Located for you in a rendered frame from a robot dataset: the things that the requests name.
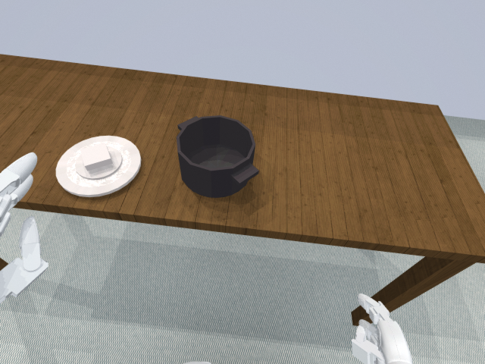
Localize robot right hand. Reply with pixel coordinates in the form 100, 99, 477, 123
352, 293, 413, 364

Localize lid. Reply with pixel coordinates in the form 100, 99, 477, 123
56, 136, 141, 197

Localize robot left hand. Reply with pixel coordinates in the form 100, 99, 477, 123
0, 152, 49, 304

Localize knob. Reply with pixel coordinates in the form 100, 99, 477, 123
80, 143, 113, 171

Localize table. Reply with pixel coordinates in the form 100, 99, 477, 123
0, 54, 485, 326

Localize pot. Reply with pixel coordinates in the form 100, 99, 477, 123
177, 115, 259, 198

